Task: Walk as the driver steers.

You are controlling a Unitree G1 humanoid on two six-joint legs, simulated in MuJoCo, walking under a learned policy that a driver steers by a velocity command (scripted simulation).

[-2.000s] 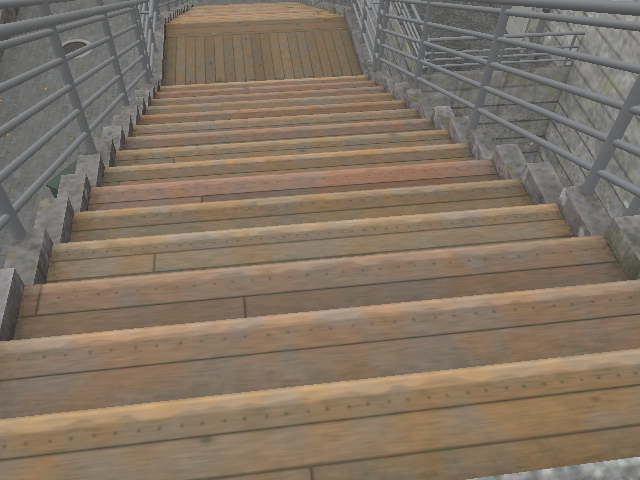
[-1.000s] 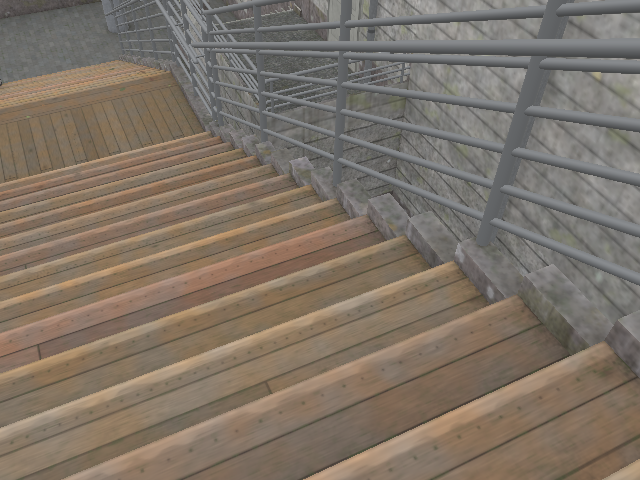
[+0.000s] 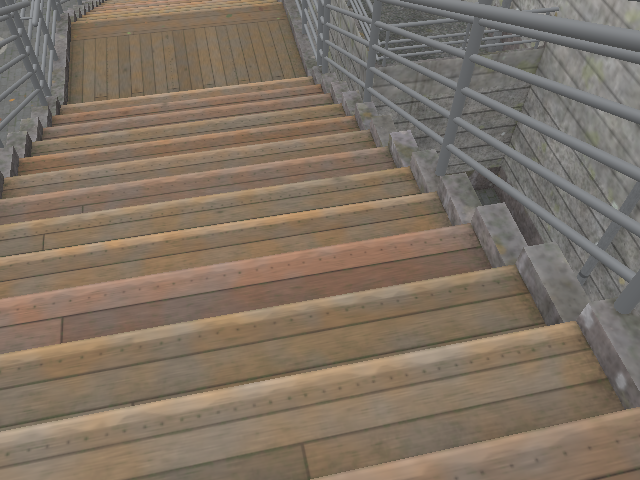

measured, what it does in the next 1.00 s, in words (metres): goes down, turning left: right foot 0.16 m lower, then left foot 0.16 m higher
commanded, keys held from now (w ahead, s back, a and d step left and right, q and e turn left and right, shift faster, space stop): q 0.98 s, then no key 0.02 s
